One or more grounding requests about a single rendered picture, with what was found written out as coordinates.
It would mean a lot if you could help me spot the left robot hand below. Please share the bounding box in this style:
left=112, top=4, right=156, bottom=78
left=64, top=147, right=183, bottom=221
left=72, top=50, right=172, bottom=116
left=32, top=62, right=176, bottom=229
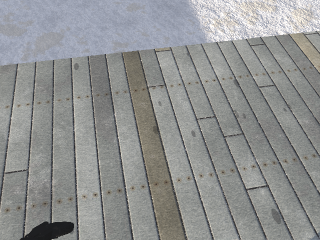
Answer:
left=20, top=221, right=74, bottom=240

